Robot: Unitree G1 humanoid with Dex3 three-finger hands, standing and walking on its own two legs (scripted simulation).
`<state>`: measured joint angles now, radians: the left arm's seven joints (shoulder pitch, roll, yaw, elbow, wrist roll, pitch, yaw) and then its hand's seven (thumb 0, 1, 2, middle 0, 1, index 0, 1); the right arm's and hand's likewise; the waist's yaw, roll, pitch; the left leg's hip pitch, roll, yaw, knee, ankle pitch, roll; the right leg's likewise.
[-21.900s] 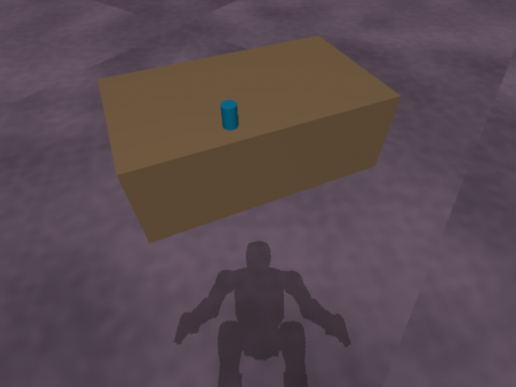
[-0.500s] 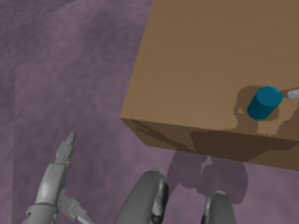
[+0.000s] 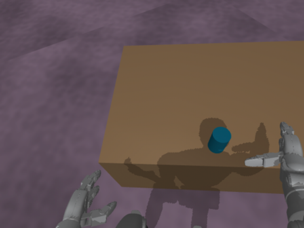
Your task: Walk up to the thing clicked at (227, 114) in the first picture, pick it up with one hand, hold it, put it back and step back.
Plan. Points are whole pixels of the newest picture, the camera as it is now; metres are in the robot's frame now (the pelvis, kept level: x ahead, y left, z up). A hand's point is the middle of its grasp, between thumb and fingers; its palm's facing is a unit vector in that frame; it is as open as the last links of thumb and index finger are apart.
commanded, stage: home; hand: right
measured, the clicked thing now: (218, 140) +0.46 -0.18 -0.22
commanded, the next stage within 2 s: none
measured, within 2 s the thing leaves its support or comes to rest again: neither
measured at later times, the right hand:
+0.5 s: hand out of the picture +0.16 -0.17 -0.05, palm faces +0.13 +0.96 -0.25, open 17.5 cm
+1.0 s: hand out of the picture +0.14 -0.17 -0.05, palm faces +0.14 +0.95 -0.28, open 17.5 cm
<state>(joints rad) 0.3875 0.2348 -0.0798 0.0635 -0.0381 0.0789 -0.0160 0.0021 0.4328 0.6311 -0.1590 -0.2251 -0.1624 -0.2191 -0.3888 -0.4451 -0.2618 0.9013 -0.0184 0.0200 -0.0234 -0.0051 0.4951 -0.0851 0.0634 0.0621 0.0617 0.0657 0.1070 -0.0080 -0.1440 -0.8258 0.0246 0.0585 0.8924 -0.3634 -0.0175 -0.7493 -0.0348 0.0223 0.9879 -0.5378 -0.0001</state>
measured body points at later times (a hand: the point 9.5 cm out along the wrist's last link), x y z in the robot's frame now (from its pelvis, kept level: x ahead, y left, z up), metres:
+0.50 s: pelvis +0.00 +0.01 +0.01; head +0.03 +0.02 +0.46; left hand +0.16 +0.25 -0.07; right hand +0.15 -0.22 -0.03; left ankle +0.03 +0.14 -0.68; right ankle -0.04 -0.11 -0.68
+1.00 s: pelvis -0.02 +0.02 +0.01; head +0.01 +0.02 +0.46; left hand +0.15 +0.25 -0.06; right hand +0.13 -0.22 -0.03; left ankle +0.03 +0.14 -0.68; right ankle -0.04 -0.11 -0.68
